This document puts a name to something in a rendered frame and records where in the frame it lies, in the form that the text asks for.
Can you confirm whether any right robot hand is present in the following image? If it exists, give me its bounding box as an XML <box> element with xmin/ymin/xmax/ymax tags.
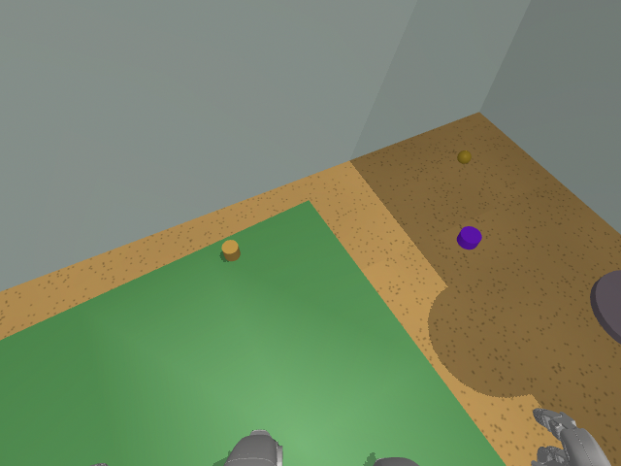
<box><xmin>531</xmin><ymin>408</ymin><xmax>611</xmax><ymax>466</ymax></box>

